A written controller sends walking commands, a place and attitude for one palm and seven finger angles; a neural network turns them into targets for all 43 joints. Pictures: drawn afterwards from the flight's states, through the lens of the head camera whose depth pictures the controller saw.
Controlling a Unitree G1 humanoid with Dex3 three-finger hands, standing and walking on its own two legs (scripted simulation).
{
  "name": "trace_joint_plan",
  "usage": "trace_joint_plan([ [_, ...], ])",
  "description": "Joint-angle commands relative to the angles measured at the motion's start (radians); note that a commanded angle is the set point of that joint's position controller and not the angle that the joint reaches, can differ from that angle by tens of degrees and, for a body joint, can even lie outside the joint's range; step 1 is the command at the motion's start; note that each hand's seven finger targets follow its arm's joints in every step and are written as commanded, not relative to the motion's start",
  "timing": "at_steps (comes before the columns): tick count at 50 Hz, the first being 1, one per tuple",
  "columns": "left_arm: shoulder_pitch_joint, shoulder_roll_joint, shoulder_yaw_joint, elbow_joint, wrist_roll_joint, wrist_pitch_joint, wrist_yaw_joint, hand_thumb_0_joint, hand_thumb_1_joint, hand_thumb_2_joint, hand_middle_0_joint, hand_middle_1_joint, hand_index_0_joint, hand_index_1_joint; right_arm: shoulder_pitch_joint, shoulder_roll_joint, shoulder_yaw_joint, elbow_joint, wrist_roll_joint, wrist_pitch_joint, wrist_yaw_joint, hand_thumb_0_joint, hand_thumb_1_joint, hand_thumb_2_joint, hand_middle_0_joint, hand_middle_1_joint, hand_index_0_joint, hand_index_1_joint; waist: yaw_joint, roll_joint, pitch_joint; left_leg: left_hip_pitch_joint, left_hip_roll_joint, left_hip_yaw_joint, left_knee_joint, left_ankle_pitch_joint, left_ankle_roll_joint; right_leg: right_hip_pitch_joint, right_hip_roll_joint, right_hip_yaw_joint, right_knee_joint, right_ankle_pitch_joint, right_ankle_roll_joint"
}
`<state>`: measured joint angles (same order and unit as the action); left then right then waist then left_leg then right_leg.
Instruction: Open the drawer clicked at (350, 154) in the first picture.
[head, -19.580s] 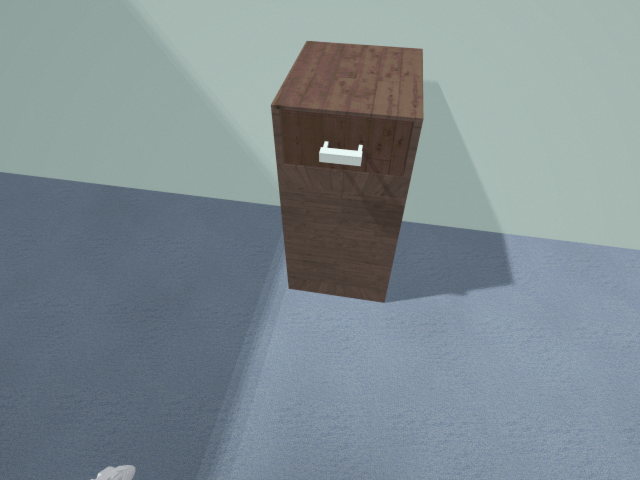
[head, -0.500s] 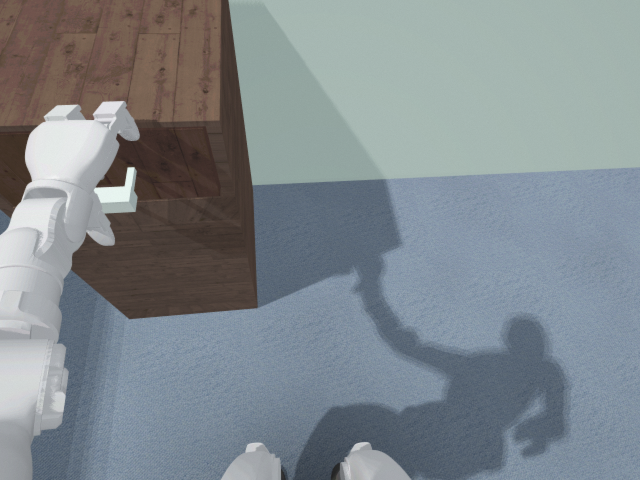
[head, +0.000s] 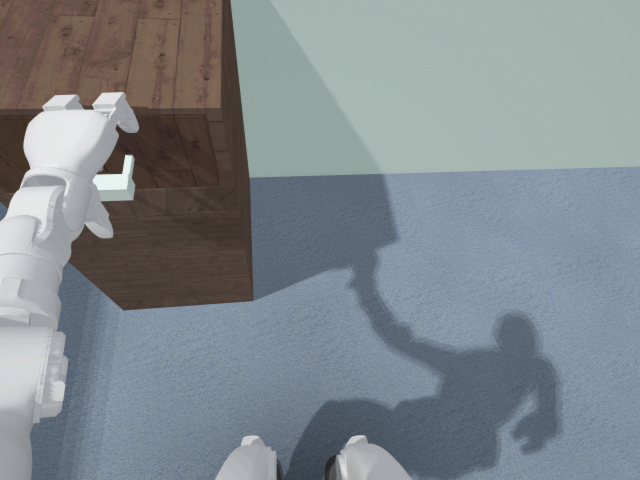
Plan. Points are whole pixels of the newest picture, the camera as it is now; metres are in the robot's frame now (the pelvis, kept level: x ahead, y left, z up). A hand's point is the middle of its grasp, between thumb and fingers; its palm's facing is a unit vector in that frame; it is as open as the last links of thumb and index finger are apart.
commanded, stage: move the hooked fingers above the handle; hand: left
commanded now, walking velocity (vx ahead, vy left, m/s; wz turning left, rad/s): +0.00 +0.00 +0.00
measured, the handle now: (93, 175) +0.54 +0.30 -0.03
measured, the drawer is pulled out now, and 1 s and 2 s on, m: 0.00 0.00 0.00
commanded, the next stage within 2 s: lower the fingers behind the handle in 1.48 s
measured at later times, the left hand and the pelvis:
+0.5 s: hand (99, 170) +0.50 +0.26 +0.03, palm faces -0.03 -0.09 -1.00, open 13.8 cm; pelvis +0.00 +0.00 +0.00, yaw +0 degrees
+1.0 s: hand (92, 174) +0.49 +0.27 +0.03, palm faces -0.08 -0.10 -0.99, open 13.8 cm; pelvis +0.01 +0.00 +0.00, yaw +0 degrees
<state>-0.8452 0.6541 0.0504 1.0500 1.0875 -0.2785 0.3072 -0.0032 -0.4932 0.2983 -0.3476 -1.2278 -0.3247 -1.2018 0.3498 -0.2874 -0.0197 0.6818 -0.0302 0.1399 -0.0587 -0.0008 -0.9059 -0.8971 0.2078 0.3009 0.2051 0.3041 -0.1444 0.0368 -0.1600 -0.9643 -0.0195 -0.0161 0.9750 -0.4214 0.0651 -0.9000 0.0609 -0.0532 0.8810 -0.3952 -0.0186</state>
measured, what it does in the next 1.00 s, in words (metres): stands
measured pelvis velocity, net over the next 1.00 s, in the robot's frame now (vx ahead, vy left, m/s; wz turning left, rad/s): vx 0.01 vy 0.00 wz -0.01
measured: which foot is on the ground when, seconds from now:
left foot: down 0.00-1.00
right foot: down 0.00-1.00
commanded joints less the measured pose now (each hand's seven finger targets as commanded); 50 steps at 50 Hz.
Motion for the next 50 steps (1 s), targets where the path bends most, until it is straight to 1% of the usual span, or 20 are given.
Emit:
trace_joint_plan([
  [1, -0.357, 0.445, 0.179, -0.066, 0.028, 0.174, 0.108, 0.000, -0.500, 0.300, -0.300, -1.200, -0.300, -1.200, 0.122, -0.181, -0.040, -0.054, -0.011, 0.016, 0.023, 0.000, -0.900, -0.900, 0.200, 0.300, 0.200, 0.300, 0.075, 0.164, -0.470, 0.407, 0.004, -0.037, -0.093, 0.477, -0.053, 0.136, 0.023, 0.005, -0.055, 0.269, -0.033],
  [6, -0.410, 0.458, 0.136, -0.043, 0.014, 0.266, 0.075, 0.000, -0.500, 0.300, -0.300, -1.200, -0.300, -1.200, 0.113, -0.182, -0.031, -0.066, 0.013, 0.050, 0.011, 0.000, -0.900, -0.900, 0.200, 0.300, 0.200, 0.300, 0.039, 0.030, -0.473, 0.326, -0.004, -0.006, -0.138, 0.350, -0.017, 0.295, 0.013, 0.038, -0.116, 0.291, -0.010],
  [8, -0.398, 0.434, 0.112, -0.079, -0.011, 0.235, 0.008, 0.000, -0.500, 0.300, -0.300, -1.200, -0.300, -1.200, 0.129, -0.180, -0.039, -0.067, 0.025, 0.039, -0.006, 0.000, -0.900, -0.900, 0.200, 0.300, 0.200, 0.300, 0.029, 0.039, -0.502, 0.383, 0.002, -0.005, -0.152, 0.343, -0.010, 0.324, 0.010, 0.049, -0.138, 0.304, -0.004],
  [9, -0.410, 0.369, 0.060, -0.102, -0.018, 0.209, -0.030, 0.000, -0.500, 0.300, -0.300, -1.200, -0.300, -1.200, 0.137, -0.174, -0.045, -0.069, 0.029, 0.029, -0.015, 0.000, -0.900, -0.900, 0.200, 0.300, 0.200, 0.300, 0.005, 0.065, -0.489, 0.428, 0.007, -0.012, -0.158, 0.343, -0.010, 0.292, 0.011, 0.048, -0.153, 0.290, -0.004],
  [11, -0.451, 0.239, -0.043, -0.161, -0.028, 0.134, -0.097, 0.000, -0.500, 0.300, -0.300, -1.200, -0.300, -1.200, 0.153, -0.156, -0.057, -0.060, 0.031, 0.005, -0.031, 0.000, -0.900, -0.900, 0.200, 0.300, 0.200, 0.300, -0.043, 0.084, -0.446, 0.505, 0.018, -0.026, -0.156, 0.343, -0.008, 0.210, 0.013, 0.046, -0.181, 0.252, -0.005],
  [13, -0.431, 0.206, -0.064, -0.159, -0.037, 0.077, -0.131, 0.000, -0.500, 0.300, -0.300, -1.200, -0.300, -1.200, 0.161, -0.156, -0.059, -0.035, 0.029, -0.012, -0.043, 0.000, -0.900, -0.900, 0.200, 0.300, 0.200, 0.300, -0.056, 0.077, -0.368, 0.509, 0.024, -0.045, -0.158, 0.287, -0.009, 0.125, 0.016, 0.040, -0.189, 0.177, -0.007],
  [16, -0.473, 0.174, -0.063, -0.230, -0.054, -0.003, -0.135, 0.000, -0.500, 0.300, -0.300, -1.200, -0.300, -1.200, 0.172, -0.149, -0.066, -0.023, 0.021, -0.028, -0.046, 0.000, -0.900, -0.900, 0.200, 0.300, 0.200, 0.300, -0.056, 0.140, -0.333, 0.552, 0.028, -0.071, -0.154, 0.301, -0.026, 0.026, 0.013, 0.026, -0.163, 0.150, -0.021],
  [19, -0.446, 0.261, 0.038, -0.215, -0.042, -0.041, -0.080, 0.000, -0.500, 0.300, -0.300, -1.200, -0.300, -1.200, 0.176, -0.150, -0.065, -0.018, 0.008, -0.029, -0.031, 0.000, -0.900, -0.900, 0.200, 0.300, 0.200, 0.300, -0.016, 0.181, -0.359, 0.536, 0.027, -0.088, -0.123, 0.369, -0.050, -0.008, 0.019, 0.015, -0.114, 0.161, -0.033],
  [21, -0.395, 0.361, 0.136, -0.168, -0.028, -0.015, -0.021, 0.000, -0.500, 0.300, -0.300, -1.200, -0.300, -1.200, 0.166, -0.161, -0.056, -0.015, -0.003, -0.017, -0.016, 0.000, -0.900, -0.900, 0.200, 0.300, 0.200, 0.300, 0.025, 0.191, -0.372, 0.493, 0.024, -0.082, -0.108, 0.437, -0.060, 0.005, 0.023, 0.008, -0.083, 0.185, -0.039],
  [25, -0.330, 0.445, 0.193, -0.104, 0.007, 0.095, 0.080, 0.000, -0.500, 0.300, -0.300, -1.200, -0.300, -1.200, 0.136, -0.174, -0.044, -0.048, -0.012, 0.013, 0.016, 0.000, -0.900, -0.900, 0.200, 0.300, 0.200, 0.300, 0.070, 0.146, -0.434, 0.384, 0.006, -0.037, -0.086, 0.476, -0.045, 0.125, 0.024, 0.012, -0.053, 0.275, -0.032],
  [29, -0.361, 0.486, 0.187, -0.080, 0.020, 0.196, 0.115, 0.000, -0.500, 0.300, -0.300, -1.200, -0.300, -1.200, 0.119, -0.182, -0.039, -0.058, 0.004, 0.047, 0.020, 0.000, -0.900, -0.900, 0.200, 0.300, 0.200, 0.300, 0.061, 0.051, -0.457, 0.307, -0.008, -0.009, -0.108, 0.404, -0.024, 0.253, 0.017, 0.032, -0.083, 0.313, -0.015],
  [31, -0.383, 0.504, 0.191, -0.117, 0.007, 0.209, 0.094, 0.000, -0.500, 0.300, -0.300, -1.200, -0.300, -1.200, 0.110, -0.182, -0.038, -0.064, 0.008, 0.049, 0.014, 0.000, -0.900, -0.900, 0.200, 0.300, 0.200, 0.300, 0.066, 0.076, -0.520, 0.352, -0.006, -0.005, -0.120, 0.416, -0.021, 0.301, 0.015, 0.041, -0.089, 0.341, -0.013],
  [33, -0.362, 0.481, 0.163, -0.112, -0.007, 0.205, 0.039, 0.000, -0.500, 0.300, -0.300, -1.200, -0.300, -1.200, 0.122, -0.181, -0.042, -0.060, 0.017, 0.046, 0.003, 0.000, -0.900, -0.900, 0.200, 0.300, 0.200, 0.300, 0.051, 0.084, -0.536, 0.400, 0.000, -0.002, -0.130, 0.418, -0.016, 0.322, 0.014, 0.048, -0.111, 0.357, -0.007],
  [36, -0.394, 0.308, 0.020, -0.136, -0.021, 0.146, -0.062, 0.000, -0.500, 0.300, -0.300, -1.200, -0.300, -1.200, 0.146, -0.165, -0.058, -0.053, 0.030, 0.021, -0.022, 0.000, -0.900, -0.900, 0.200, 0.300, 0.200, 0.300, -0.024, 0.069, -0.465, 0.474, 0.013, -0.013, -0.142, 0.389, -0.009, 0.255, 0.016, 0.051, -0.167, 0.316, -0.003],
  [38, -0.393, 0.226, -0.048, -0.156, -0.035, 0.089, -0.116, 0.000, -0.500, 0.300, -0.300, -1.200, -0.300, -1.200, 0.156, -0.158, -0.061, -0.035, 0.030, 0.004, -0.036, 0.000, -0.900, -0.900, 0.200, 0.300, 0.200, 0.300, -0.045, 0.067, -0.382, 0.492, 0.019, -0.029, -0.151, 0.336, -0.009, 0.180, 0.017, 0.045, -0.185, 0.241, -0.005],
  [40, -0.384, 0.214, -0.048, -0.163, -0.050, 0.042, -0.146, 0.000, -0.500, 0.300, -0.300, -1.200, -0.300, -1.200, 0.159, -0.156, -0.062, -0.023, 0.029, -0.006, -0.044, 0.000, -0.900, -0.900, 0.200, 0.300, 0.200, 0.300, -0.051, 0.069, -0.329, 0.500, 0.023, -0.045, -0.152, 0.307, -0.013, 0.116, 0.017, 0.040, -0.186, 0.191, -0.010],
  [43, -0.430, 0.189, -0.044, -0.229, -0.063, -0.036, -0.141, 0.000, -0.500, 0.300, -0.300, -1.200, -0.300, -1.200, 0.165, -0.148, -0.069, -0.018, 0.019, -0.015, -0.039, 0.000, -0.900, -0.900, 0.200, 0.300, 0.200, 0.300, -0.045, 0.163, -0.324, 0.549, 0.024, -0.067, -0.132, 0.352, -0.034, 0.012, 0.019, 0.026, -0.150, 0.170, -0.024],
  [46, -0.415, 0.355, 0.118, -0.207, -0.042, -0.055, -0.068, 0.000, -0.500, 0.300, -0.300, -1.200, -0.300, -1.200, 0.160, -0.160, -0.062, -0.015, 0.004, -0.013, -0.028, 0.000, -0.900, -0.900, 0.200, 0.300, 0.200, 0.300, 0.006, 0.178, -0.349, 0.493, 0.023, -0.075, -0.106, 0.392, -0.046, 0.002, 0.022, 0.018, -0.098, 0.177, -0.036],
  [49, -0.379, 0.411, 0.176, -0.173, -0.018, -0.003, 0.029, 0.000, -0.500, 0.300, -0.300, -1.200, -0.300, -1.200, 0.138, -0.163, -0.051, -0.041, -0.008, 0.002, -0.004, 0.000, -0.900, -0.900, 0.200, 0.300, 0.200, 0.300, 0.041, 0.201, -0.395, 0.438, 0.013, -0.064, -0.080, 0.475, -0.055, 0.033, 0.025, 0.008, -0.053, 0.224, -0.037],
  [50, -0.347, 0.477, 0.230, -0.160, -0.012, 0.022, 0.057, 0.000, -0.500, 0.300, -0.300, -1.200, -0.300, -1.200, 0.128, -0.173, -0.048, -0.044, -0.012, 0.010, 0.005, 0.000, -0.900, -0.900, 0.200, 0.300, 0.200, 0.300, 0.066, 0.174, -0.432, 0.414, 0.010, -0.053, -0.071, 0.491, -0.053, 0.076, 0.025, 0.009, -0.039, 0.252, -0.034],
])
